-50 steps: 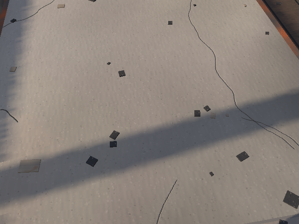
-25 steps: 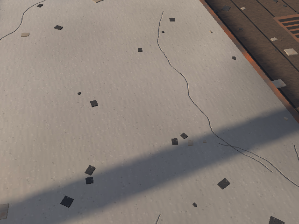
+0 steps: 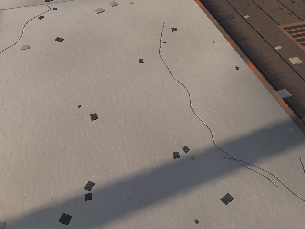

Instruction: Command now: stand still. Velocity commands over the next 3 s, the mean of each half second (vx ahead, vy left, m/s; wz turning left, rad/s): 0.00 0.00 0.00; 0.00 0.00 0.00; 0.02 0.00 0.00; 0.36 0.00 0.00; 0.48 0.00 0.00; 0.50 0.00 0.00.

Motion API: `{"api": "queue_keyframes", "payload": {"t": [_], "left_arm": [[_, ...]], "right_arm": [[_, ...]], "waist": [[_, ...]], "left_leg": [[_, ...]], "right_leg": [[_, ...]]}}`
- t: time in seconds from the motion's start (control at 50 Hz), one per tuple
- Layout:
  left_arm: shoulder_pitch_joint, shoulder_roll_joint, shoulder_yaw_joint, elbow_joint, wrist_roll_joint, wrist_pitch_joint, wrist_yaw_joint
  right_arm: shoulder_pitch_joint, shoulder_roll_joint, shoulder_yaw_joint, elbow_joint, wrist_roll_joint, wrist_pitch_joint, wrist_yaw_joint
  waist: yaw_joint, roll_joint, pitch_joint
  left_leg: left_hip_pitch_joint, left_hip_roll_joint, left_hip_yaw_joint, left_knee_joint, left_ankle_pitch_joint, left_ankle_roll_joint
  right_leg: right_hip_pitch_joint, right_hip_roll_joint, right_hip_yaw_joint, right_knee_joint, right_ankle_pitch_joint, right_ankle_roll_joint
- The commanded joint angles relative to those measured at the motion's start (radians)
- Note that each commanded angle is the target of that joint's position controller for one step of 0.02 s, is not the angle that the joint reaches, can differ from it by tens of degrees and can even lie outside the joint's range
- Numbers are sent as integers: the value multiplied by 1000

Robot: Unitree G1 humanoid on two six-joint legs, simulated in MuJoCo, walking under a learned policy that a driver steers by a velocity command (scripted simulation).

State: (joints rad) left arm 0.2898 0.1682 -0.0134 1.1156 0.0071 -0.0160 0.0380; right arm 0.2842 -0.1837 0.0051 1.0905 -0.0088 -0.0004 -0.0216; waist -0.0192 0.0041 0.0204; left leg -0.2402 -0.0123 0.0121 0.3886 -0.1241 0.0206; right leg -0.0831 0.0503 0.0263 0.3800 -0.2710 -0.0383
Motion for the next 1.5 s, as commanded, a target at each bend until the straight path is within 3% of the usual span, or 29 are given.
{"api": "queue_keyframes", "payload": {"t": [0.02,0.56,1.4,1.44,1.46,1.5], "left_arm": [[68,84,11,-1,0,-5,5],[133,39,3,35,2,-7,16],[199,11,2,31,2,-14,17],[216,17,6,34,6,-13,16],[229,44,17,34,6,-9,15],[268,91,40,33,4,-1,11]], "right_arm": [[42,-82,-12,-6,0,-6,-6],[57,-37,-11,67,2,3,-20],[93,-6,-7,93,4,5,-25],[84,-2,-6,90,1,7,-23],[65,-7,-10,78,-3,8,-20],[1,-13,-16,36,-20,7,-7]], "waist": [[5,-4,44],[6,-9,60],[9,-15,76],[21,-26,72],[32,-55,92],[67,-130,185]], "left_leg": [[71,97,-109,-44,36,22],[87,97,-99,-16,91,18],[80,100,-85,4,97,5],[65,72,-66,20,-37,8],[20,38,-35,74,-142,12],[-173,-17,45,222,-309,20]], "right_leg": [[-116,-123,102,-92,104,-33],[-87,-128,89,-81,190,-31],[-70,-134,83,-82,266,-30],[-68,-124,99,-122,50,-46],[-74,-129,132,-148,-126,-71],[-67,-221,274,-229,-443,-149]]}}
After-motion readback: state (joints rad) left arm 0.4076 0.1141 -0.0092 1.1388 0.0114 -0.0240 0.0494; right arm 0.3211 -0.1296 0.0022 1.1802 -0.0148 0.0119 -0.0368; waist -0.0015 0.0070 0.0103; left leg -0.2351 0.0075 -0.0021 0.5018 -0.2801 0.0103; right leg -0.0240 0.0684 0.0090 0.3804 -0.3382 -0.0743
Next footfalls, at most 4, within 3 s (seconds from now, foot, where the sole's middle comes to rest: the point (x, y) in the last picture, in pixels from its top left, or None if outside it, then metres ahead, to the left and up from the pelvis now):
1.76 left None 0.22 0.12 -0.78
2.28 right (166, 221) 0.57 -0.04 -0.78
2.82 left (128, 162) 0.88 0.14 -0.78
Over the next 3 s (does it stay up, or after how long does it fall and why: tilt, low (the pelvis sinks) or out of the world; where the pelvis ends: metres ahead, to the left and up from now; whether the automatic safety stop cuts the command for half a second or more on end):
stays up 0.80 0.08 0.00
